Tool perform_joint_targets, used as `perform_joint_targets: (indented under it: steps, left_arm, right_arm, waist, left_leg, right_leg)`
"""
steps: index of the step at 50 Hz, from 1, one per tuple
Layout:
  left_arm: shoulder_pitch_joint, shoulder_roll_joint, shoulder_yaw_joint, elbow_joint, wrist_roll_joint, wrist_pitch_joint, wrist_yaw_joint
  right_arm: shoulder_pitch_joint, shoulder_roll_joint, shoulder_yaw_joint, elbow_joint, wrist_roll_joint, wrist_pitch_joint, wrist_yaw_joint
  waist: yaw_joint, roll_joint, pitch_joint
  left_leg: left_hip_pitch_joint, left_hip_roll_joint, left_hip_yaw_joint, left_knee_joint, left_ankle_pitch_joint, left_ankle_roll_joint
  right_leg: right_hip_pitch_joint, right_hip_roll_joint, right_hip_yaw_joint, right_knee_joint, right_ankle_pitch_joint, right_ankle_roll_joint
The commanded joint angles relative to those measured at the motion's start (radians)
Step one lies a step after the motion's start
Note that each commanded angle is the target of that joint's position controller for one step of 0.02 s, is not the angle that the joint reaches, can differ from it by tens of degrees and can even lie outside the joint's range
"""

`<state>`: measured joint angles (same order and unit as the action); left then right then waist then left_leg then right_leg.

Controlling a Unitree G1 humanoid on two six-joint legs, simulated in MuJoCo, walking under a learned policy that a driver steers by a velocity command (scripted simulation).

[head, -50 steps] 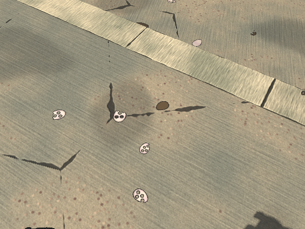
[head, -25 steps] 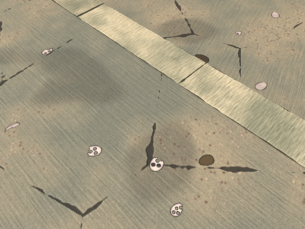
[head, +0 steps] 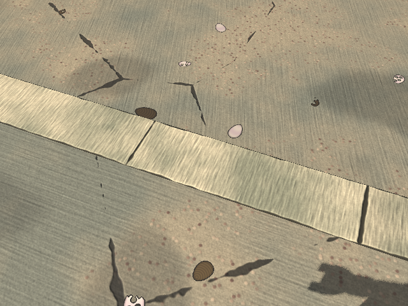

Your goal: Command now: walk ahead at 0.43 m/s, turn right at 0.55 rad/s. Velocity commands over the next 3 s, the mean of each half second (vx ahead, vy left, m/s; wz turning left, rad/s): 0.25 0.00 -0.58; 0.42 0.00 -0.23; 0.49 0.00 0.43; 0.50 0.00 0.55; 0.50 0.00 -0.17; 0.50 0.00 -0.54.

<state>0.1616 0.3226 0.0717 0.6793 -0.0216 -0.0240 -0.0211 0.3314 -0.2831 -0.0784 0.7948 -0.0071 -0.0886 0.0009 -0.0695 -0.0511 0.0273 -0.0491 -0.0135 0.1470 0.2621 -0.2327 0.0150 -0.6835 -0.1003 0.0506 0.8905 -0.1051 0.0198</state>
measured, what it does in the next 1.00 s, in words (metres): walks ahead, turning right: right foot, then left foot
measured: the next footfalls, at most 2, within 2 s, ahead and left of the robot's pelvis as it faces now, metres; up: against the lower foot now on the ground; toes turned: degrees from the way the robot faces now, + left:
right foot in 0.16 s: +0.26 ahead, -0.14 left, +0.00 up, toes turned -8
left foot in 0.64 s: +0.35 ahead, +0.06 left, +0.00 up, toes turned -26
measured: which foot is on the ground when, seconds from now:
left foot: down 0.00-0.16, up 0.18-0.62, down 0.64-1.00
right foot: up 0.00-0.14, down 0.16-0.64, up 0.66-1.00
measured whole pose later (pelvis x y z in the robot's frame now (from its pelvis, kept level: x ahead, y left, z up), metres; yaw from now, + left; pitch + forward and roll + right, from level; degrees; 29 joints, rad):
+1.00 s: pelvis +0.35 -0.08 +0.00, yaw -23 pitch +2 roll -1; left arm 0.07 0.27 0.04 0.63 -0.02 -0.07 -0.04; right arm 0.46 -0.27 -0.04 0.83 0.02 -0.05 0.00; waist -0.13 -0.03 0.01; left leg -0.03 0.02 -0.05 0.30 -0.32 0.00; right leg -0.54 -0.03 0.04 0.57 -0.08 0.03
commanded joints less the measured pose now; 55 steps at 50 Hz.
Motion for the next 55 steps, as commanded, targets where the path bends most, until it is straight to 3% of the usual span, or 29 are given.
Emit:
perform_joint_targets:
  steps: [1, 5, 7, 8, 9, 10, 11, 12, 13, 14, 16, 18, 20, 22, 27, 31, 32, 33, 34, 35, 37, 39, 45, 48, 51, 52, 53, 54, 55]
  left_arm:
    - [-0.067, 0.001, -0.012, -0.084, 0.008, -0.014, -0.022]
    - [-0.087, 0.048, 0.011, -0.123, 0.013, -0.009, -0.045]
    - [0.073, 0.109, 0.048, -0.090, 0.018, -0.002, -0.042]
    - [0.188, 0.163, 0.075, -0.063, 0.020, 0.004, -0.024]
    - [0.205, 0.257, 0.085, -0.065, 0.016, 0.014, 0.005]
    - [0.146, 0.295, 0.078, -0.133, 0.037, 0.001, -0.004]
    - [0.129, 0.216, 0.064, -0.147, 0.030, 0.000, -0.014]
    - [0.082, 0.177, 0.051, -0.139, 0.017, -0.005, -0.015]
    - [0.044, 0.150, 0.045, -0.133, 0.006, -0.004, -0.009]
    - [0.012, 0.133, 0.039, -0.136, 0.006, 0.002, -0.002]
    - [-0.022, 0.137, 0.040, -0.143, 0.030, 0.008, 0.006]
    - [-0.021, 0.142, 0.043, -0.138, 0.025, 0.008, 0.018]
    - [-0.013, 0.145, 0.045, -0.137, 0.012, 0.013, 0.031]
    - [-0.016, 0.150, 0.045, -0.140, 0.010, 0.015, 0.039]
    - [0.040, 0.156, 0.046, -0.121, 0.006, 0.018, 0.035]
    - [0.057, 0.091, 0.019, -0.103, 0.011, 0.022, 0.028]
    - [0.058, 0.036, 0.000, -0.103, 0.015, 0.019, 0.028]
    - [0.064, -0.026, -0.017, -0.124, 0.007, 0.008, 0.028]
    - [0.010, 0.046, -0.002, -0.160, -0.004, -0.010, 0.031]
    - [0.007, 0.106, 0.016, -0.147, -0.003, -0.019, 0.030]
    - [0.030, 0.101, 0.021, -0.115, 0.011, -0.024, 0.021]
    - [-0.001, 0.069, 0.014, -0.114, 0.016, -0.033, 0.012]
    - [-0.158, -0.019, -0.019, -0.146, 0.012, -0.055, -0.002]
    - [-0.203, 0.000, -0.014, -0.151, 0.000, -0.069, -0.019]
    - [-0.147, 0.046, 0.005, -0.139, -0.009, -0.081, -0.023]
    - [-0.067, 0.071, 0.020, -0.113, -0.005, -0.081, -0.016]
    - [0.051, 0.111, 0.039, -0.087, 0.005, -0.081, -0.004]
    - [0.240, 0.189, 0.059, -0.066, 0.025, -0.076, 0.011]
    - [0.281, 0.228, 0.065, -0.039, 0.030, -0.061, 0.005]
  right_arm:
    - [-0.103, -0.161, -0.035, -0.073, 0.007, -0.010, -0.012]
    - [-0.087, -0.211, -0.050, -0.056, 0.035, 0.016, -0.025]
    - [-0.106, -0.220, -0.055, -0.065, 0.053, 0.029, -0.031]
    - [-0.082, -0.187, -0.043, -0.068, 0.047, 0.026, -0.030]
    - [-0.017, -0.061, -0.004, -0.098, -0.025, 0.024, -0.021]
    - [0.082, -0.086, 0.012, -0.115, -0.017, 0.016, -0.009]
    - [-0.014, -0.180, -0.010, -0.105, 0.011, 0.016, -0.004]
    - [-0.088, -0.178, -0.008, -0.130, 0.024, 0.020, -0.009]
    - [-0.100, -0.160, -0.005, -0.116, 0.011, 0.027, -0.024]
    - [-0.104, -0.170, -0.009, -0.119, 0.000, 0.039, -0.035]
    - [-0.079, -0.161, -0.010, -0.111, -0.003, 0.060, -0.037]
    - [-0.078, -0.132, -0.001, -0.109, -0.008, 0.064, -0.038]
    - [-0.132, -0.115, 0.005, -0.124, -0.007, 0.063, -0.034]
    - [-0.181, -0.113, 0.008, -0.139, -0.001, 0.057, -0.026]
    - [-0.246, -0.117, 0.005, -0.160, 0.012, 0.019, -0.008]
    - [-0.137, -0.099, 0.001, -0.128, 0.012, -0.006, 0.002]
    - [-0.061, -0.127, -0.006, -0.116, 0.000, -0.010, -0.003]
    - [0.006, -0.205, -0.021, -0.102, -0.025, -0.006, -0.006]
    - [0.038, -0.247, -0.041, -0.082, -0.030, -0.005, 0.005]
    - [0.005, -0.197, -0.029, -0.092, -0.006, -0.008, 0.003]
    - [-0.029, -0.145, -0.012, -0.099, 0.009, -0.004, -0.003]
    - [-0.024, -0.136, -0.004, -0.091, 0.004, -0.003, -0.007]
    - [0.051, -0.154, -0.004, -0.046, 0.023, 0.011, -0.008]
    - [0.101, -0.183, -0.011, -0.026, 0.032, 0.023, -0.007]
    - [0.096, -0.199, -0.017, -0.018, 0.040, 0.036, -0.010]
    - [0.088, -0.193, -0.015, -0.019, 0.041, 0.038, -0.012]
    - [0.085, -0.162, -0.005, -0.024, 0.034, 0.034, -0.010]
    - [0.066, -0.078, 0.024, -0.064, 0.004, 0.027, -0.010]
    - [0.181, -0.017, 0.040, -0.087, 0.033, 0.012, -0.015]
  waist:
    - [0.024, 0.100, 0.042]
    - [0.045, 0.140, -0.005]
    - [0.140, 0.131, -0.096]
    - [0.196, 0.078, -0.161]
    - [0.123, -0.202, -0.240]
    - [0.081, -0.240, -0.468]
    - [0.151, -0.044, -0.466]
    - [0.134, -0.019, -0.328]
    - [0.102, 0.051, -0.233]
    - [0.077, 0.028, -0.188]
    - [0.038, -0.012, -0.170]
    - [0.033, -0.014, -0.192]
    - [0.054, -0.026, -0.179]
    - [0.071, -0.067, -0.145]
    - [0.106, -0.084, -0.112]
    - [0.043, -0.071, -0.091]
    - [0.013, -0.004, -0.101]
    - [0.019, 0.197, -0.095]
    - [0.002, 0.290, -0.005]
    - [0.014, 0.223, 0.049]
    - [0.038, 0.187, 0.038]
    - [0.031, 0.185, 0.040]
    - [-0.025, 0.183, 0.039]
    - [-0.036, 0.186, 0.043]
    - [0.025, 0.206, 0.018]
    - [0.075, 0.193, -0.026]
    - [0.136, 0.167, -0.110]
    - [0.215, 0.020, -0.292]
    - [0.160, -0.282, -0.408]
  left_leg:
    - [-0.051, 0.250, -0.053, -0.088, 0.411, 0.141]
    - [0.036, 0.270, 0.001, 0.063, 0.679, 0.092]
    - [0.023, 0.240, 0.032, 0.310, 0.804, 0.054]
    - [-0.090, 0.187, 0.051, 0.532, 0.661, 0.004]
    - [-0.387, 0.083, 0.048, 0.878, -0.232, -0.056]
    - [-0.596, -0.051, -0.160, 1.173, -0.531, -0.093]
    - [-0.624, 0.010, -0.264, 1.183, -0.423, -0.078]
    - [-0.658, 0.035, -0.241, 1.121, -0.331, -0.064]
    - [-0.650, 0.071, -0.236, 1.048, -0.267, -0.070]
    - [-0.605, 0.086, -0.242, 0.987, -0.230, -0.074]
    - [-0.503, 0.073, -0.233, 0.927, -0.198, -0.080]
    - [-0.472, 0.066, -0.224, 0.823, -0.157, -0.088]
    - [-0.482, 0.060, -0.229, 0.710, -0.091, -0.092]
    - [-0.480, 0.047, -0.236, 0.602, -0.037, -0.088]
    - [-0.391, 0.006, -0.230, 0.400, -0.035, -0.067]
    - [-0.133, 0.020, -0.190, 0.194, 0.017, -0.011]
    - [-0.010, 0.132, -0.301, 0.132, -0.065, 0.032]
    - [0.085, 0.296, -0.576, 0.010, -0.325, 0.126]
    - [0.047, 0.407, -0.839, -0.077, -0.523, 0.224]
    - [0.027, 0.391, -0.805, -0.073, -0.530, 0.230]
    - [0.038, 0.308, -0.644, -0.068, -0.387, 0.179]
    - [0.001, 0.258, -0.525, -0.097, -0.219, 0.162]
    - [-0.081, 0.192, -0.332, -0.102, 0.106, 0.162]
    - [-0.083, 0.216, -0.358, -0.070, 0.131, 0.170]
    - [-0.065, 0.248, -0.407, -0.005, 0.201, 0.145]
    - [-0.084, 0.221, -0.383, 0.072, 0.300, 0.123]
    - [-0.152, 0.166, -0.335, 0.236, 0.342, 0.087]
    - [-0.351, 0.093, -0.278, 0.562, 0.091, 0.043]
    - [-0.631, -0.003, -0.230, 0.843, -0.358, 0.001]
  right_leg:
    - [0.053, 0.004, -0.036, -0.161, 0.124, -0.013]
    - [0.160, 0.065, -0.096, -0.259, 0.045, -0.061]
    - [0.373, 0.138, -0.133, -0.341, 0.051, -0.112]
    - [0.580, 0.145, -0.098, -0.399, 0.200, -0.150]
    - [0.845, -0.094, 0.212, -0.328, 0.688, -0.229]
    - [1.031, -0.311, 0.678, -0.407, 0.630, -0.472]
    - [0.972, -0.252, 0.575, -0.464, 0.513, -0.425]
    - [0.854, -0.195, 0.449, -0.479, 0.427, -0.374]
    - [0.724, -0.142, 0.379, -0.494, 0.365, -0.325]
    - [0.610, -0.116, 0.343, -0.513, 0.357, -0.312]
    - [0.466, -0.087, 0.312, -0.546, 0.370, -0.304]
    - [0.416, -0.059, 0.294, -0.572, 0.217, -0.303]
    - [0.394, -0.034, 0.325, -0.616, -0.121, -0.296]
    - [0.375, -0.021, 0.363, -0.644, -0.307, -0.279]
    - [0.379, -0.017, 0.423, -0.614, -0.394, -0.256]
    - [0.282, 0.031, 0.404, -0.520, -0.486, -0.194]
    - [0.183, 0.085, 0.342, -0.375, -0.516, -0.143]
    - [0.012, 0.217, 0.140, -0.113, -0.470, -0.078]
    - [-0.165, 0.186, 0.111, 0.047, -0.467, -0.066]
    - [-0.207, 0.142, 0.139, 0.124, -0.392, -0.059]
    - [-0.202, 0.111, 0.102, 0.147, -0.266, -0.040]
    - [-0.155, 0.077, 0.049, 0.120, -0.144, -0.022]
    - [0.061, 0.077, -0.044, -0.214, 0.033, 0.016]
    - [0.161, 0.107, -0.053, -0.329, 0.037, 0.017]
    - [0.309, 0.112, -0.035, -0.425, 0.018, -0.021]
    - [0.445, 0.123, -0.045, -0.465, 0.019, -0.046]
    - [0.648, 0.076, -0.014, -0.465, 0.027, -0.079]
    - [0.953, -0.149, 0.201, -0.416, 0.038, -0.147]
    - [1.117, -0.334, 0.578, -0.523, -0.220, -0.271]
